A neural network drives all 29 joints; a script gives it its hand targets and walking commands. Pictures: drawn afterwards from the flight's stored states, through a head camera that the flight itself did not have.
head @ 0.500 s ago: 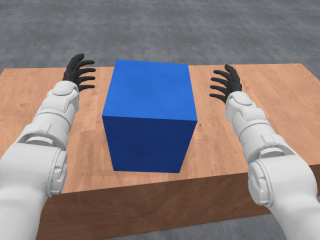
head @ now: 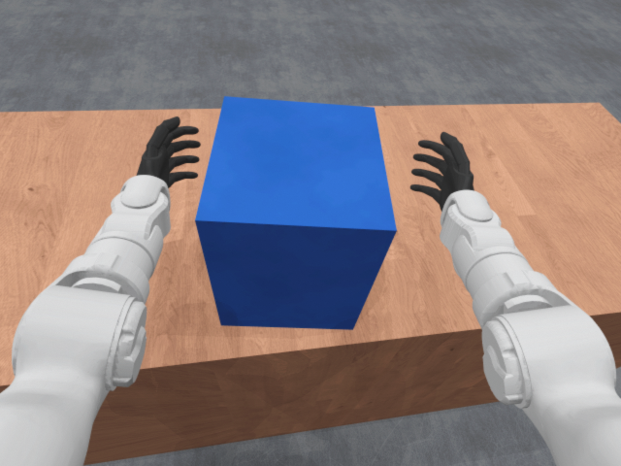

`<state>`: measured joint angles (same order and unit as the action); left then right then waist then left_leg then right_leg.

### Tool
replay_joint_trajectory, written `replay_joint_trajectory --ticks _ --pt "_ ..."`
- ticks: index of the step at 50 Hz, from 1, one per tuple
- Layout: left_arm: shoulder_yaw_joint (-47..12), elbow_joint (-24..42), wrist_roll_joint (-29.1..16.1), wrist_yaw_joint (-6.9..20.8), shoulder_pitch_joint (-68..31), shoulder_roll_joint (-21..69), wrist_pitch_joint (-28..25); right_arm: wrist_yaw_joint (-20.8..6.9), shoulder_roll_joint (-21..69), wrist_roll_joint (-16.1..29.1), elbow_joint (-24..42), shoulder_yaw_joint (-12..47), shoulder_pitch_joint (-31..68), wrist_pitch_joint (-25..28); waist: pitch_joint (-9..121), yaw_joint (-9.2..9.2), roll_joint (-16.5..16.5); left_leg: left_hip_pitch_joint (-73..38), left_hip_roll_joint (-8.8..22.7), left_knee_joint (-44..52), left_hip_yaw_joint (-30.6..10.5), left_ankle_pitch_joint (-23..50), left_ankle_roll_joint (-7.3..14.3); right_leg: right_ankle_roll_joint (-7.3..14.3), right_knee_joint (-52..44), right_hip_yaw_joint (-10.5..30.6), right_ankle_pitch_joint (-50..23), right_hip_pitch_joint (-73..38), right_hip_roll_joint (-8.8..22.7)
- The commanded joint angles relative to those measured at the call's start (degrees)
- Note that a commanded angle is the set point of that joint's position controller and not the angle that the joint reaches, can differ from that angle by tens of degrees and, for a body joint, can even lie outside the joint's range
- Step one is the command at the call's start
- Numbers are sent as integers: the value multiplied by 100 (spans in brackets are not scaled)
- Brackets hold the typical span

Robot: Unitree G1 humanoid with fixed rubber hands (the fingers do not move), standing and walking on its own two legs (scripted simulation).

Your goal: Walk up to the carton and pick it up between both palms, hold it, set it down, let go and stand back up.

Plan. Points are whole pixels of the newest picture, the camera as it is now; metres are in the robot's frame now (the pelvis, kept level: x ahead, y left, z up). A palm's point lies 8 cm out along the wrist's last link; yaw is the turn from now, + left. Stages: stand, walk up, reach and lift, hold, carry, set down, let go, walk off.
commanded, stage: reach and lift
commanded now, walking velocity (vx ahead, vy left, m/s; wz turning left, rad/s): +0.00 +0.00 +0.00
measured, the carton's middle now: (293, 222) +0.45 +0.04 +0.04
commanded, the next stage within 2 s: none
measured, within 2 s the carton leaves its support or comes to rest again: leaves its support in 1.88 s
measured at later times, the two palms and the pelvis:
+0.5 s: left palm (184, 172) +0.47 +0.19 +0.11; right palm (423, 194) +0.46 -0.12 +0.11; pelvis +0.00 +0.01 +0.00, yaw -1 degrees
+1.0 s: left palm (182, 180) +0.45 +0.19 +0.11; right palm (411, 204) +0.45 -0.11 +0.11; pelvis +0.00 +0.01 +0.01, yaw -2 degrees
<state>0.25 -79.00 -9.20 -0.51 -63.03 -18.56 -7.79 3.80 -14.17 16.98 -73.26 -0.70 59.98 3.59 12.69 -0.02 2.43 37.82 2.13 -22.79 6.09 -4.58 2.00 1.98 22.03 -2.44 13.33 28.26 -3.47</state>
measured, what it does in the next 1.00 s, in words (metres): stands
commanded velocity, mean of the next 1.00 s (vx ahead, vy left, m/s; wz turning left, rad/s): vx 0.00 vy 0.00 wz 0.00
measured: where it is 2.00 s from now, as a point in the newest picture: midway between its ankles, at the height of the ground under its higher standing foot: outside the picture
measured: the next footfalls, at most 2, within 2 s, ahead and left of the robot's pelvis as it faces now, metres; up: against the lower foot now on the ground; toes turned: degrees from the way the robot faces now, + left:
none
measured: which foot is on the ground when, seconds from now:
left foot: down 0.00-1.00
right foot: down 0.00-1.00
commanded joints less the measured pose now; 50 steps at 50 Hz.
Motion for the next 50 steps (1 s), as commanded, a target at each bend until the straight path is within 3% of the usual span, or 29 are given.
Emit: replay_joint_trajectory --ticks 1,9,19,31,38,43,50 --pt "163 1101 62 -80 -2536 -543 -322 37 -797 -153 1000 -183 2374 350 3619 -91 -487 -4323 187 -741 -634 2202 -310 -411 -221 -7 -2034 889 298" --pt "427 1106 333 -168 -2465 -205 -295 113 -670 -501 1024 -483 2399 408 3770 -78 -422 -4356 195 -827 -583 2267 -348 -421 -192 -12 -2109 914 251" --pt "1122 1265 1161 -302 -2308 362 -74 124 -39 -1108 896 -1003 2163 255 3078 -150 -358 -4291 168 -554 -436 2112 -304 -441 -374 60 -1963 583 252" --pt "2088 1974 2387 -302 -2175 1222 355 124 906 -2851 1783 -2396 1959 173 2887 -77 -406 -4615 99 -326 -158 2361 -333 -435 -562 -7 -2190 -118 215" --pt "2602 2306 3109 -240 -1908 1781 579 -214 1564 -3795 1932 -3080 1695 181 2660 -167 -449 -5125 166 -203 -55 2732 -372 -411 -774 -140 -1797 -88 171" --pt "2500 2331 2955 -417 -1898 1501 615 -194 1335 -3646 1889 -2992 1769 177 2557 -231 -393 -4965 169 -177 -13 2533 -339 -424 -781 -109 -1519 -62 151" --pt "1616 1907 1797 -805 -2533 1025 529 161 739 -2531 1420 -2209 2395 -37 2805 -150 -401 -4409 203 -326 -189 1636 -283 -352 -613 13 -1110 343 176"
